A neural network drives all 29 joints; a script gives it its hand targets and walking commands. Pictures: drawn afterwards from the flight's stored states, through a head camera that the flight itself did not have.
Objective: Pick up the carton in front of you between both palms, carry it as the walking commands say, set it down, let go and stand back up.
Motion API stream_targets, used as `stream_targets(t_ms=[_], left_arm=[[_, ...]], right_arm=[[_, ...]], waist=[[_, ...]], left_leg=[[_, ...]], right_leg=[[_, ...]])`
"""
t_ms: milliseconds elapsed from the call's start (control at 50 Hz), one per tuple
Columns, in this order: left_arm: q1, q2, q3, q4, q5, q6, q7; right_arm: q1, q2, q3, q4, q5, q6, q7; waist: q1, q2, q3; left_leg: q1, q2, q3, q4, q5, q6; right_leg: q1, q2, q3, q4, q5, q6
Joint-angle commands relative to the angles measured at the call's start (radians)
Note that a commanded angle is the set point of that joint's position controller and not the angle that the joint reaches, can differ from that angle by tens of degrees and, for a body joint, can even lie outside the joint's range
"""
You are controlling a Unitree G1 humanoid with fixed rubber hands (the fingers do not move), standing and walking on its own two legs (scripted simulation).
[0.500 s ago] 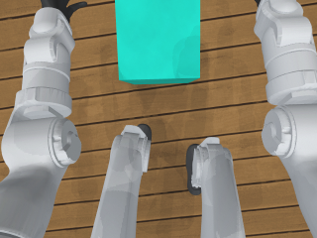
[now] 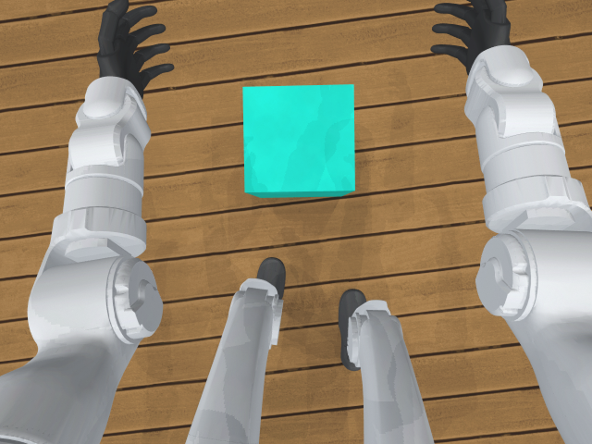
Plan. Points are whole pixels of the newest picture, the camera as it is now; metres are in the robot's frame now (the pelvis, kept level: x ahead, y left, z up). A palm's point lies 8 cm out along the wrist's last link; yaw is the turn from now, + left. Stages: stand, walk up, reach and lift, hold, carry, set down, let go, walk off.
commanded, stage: let go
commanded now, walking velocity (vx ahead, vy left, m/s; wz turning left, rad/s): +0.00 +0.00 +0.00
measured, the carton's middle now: (299, 150) +0.51 +0.08 -0.50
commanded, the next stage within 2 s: stand in 1.38 s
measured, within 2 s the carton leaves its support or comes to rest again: neither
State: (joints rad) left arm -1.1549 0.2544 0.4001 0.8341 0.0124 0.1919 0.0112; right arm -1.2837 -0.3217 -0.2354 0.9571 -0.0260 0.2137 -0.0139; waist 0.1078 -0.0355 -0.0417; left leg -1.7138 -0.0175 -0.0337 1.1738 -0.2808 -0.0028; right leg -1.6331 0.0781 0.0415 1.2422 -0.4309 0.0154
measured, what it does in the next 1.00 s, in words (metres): rises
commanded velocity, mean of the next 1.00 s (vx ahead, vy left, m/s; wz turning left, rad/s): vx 0.00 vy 0.00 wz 0.00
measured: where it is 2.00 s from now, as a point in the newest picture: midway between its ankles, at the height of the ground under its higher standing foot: (309, 326)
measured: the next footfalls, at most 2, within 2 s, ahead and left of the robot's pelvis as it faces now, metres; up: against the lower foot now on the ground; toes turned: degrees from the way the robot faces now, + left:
none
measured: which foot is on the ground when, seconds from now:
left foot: down 0.00-1.00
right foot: down 0.00-1.00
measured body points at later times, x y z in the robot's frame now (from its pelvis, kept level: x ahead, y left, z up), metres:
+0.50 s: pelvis +0.05 +0.02 +0.11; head +0.26 +0.03 +0.51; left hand +0.36 +0.28 +0.00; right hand +0.42 -0.16 +0.00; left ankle +0.10 +0.11 -0.59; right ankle +0.05 -0.12 -0.59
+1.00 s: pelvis +0.09 -0.01 +0.15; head +0.12 -0.01 +0.60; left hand +0.25 +0.23 +0.07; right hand +0.28 -0.24 +0.07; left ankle +0.10 +0.11 -0.59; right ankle +0.05 -0.12 -0.59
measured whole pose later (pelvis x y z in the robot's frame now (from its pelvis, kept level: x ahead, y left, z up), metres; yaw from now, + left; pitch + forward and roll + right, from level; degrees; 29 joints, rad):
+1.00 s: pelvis +0.09 -0.01 +0.15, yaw +3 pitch +0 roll +1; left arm 0.24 0.23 0.04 0.42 -0.01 0.07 -0.08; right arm 0.21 -0.20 -0.05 0.46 -0.01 0.06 0.05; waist 0.01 -0.02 0.07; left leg -0.22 -0.03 -0.04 0.42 -0.20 -0.01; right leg -0.13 0.03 0.06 0.46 -0.32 -0.02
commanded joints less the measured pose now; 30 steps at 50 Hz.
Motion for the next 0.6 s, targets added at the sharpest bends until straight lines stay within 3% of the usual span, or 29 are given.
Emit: stream_targets(t_ms=[0,120,240,420,580], left_arm=[[-0.144,0.113,0.014,-0.108,0.035,-0.03,-0.017],[0.119,0.12,-0.023,-0.212,0.104,-0.04,-0.08],[0.363,0.107,-0.101,-0.316,0.086,-0.07,-0.117],[0.746,0.041,-0.199,-0.333,0.016,-0.141,-0.116],[1.047,0.029,-0.275,-0.416,-0.011,-0.191,-0.089]], right_arm=[[-0.169,-0.066,-0.029,-0.114,-0.038,-0.024,-0.005],[0.121,0.04,-0.042,-0.284,-0.099,-0.027,-0.062],[0.374,0.086,0.0,-0.458,-0.08,-0.063,-0.075],[0.758,0.09,0.03,-0.432,-0.063,-0.149,-0.023],[1.061,0.08,0.069,-0.454,-0.031,-0.211,0.009]], waist=[[0.024,-0.036,-1.028],[0.009,-0.008,-1.087],[0.002,0.033,-0.925],[-0.035,0.047,-0.676],[-0.045,0.075,-0.477]], left_leg=[[0.885,-0.025,0.059,-0.075,0.423,-0.022],[1.072,-0.03,0.061,-0.167,0.545,-0.002],[1.29,-0.007,0.02,-0.283,0.562,0.009],[1.486,0.015,-0.038,-0.415,0.553,-0.003],[1.596,0.018,-0.042,-0.533,0.525,-0.017]], right_leg=[[0.368,0.021,-0.061,-0.198,0.267,0.034],[0.562,0.025,-0.051,-0.308,0.418,0.046],[0.594,0.014,-0.049,-0.436,0.347,0.037],[0.671,0.0,-0.041,-0.562,0.256,0.019],[0.893,-0.016,-0.025,-0.674,0.243,0.001]])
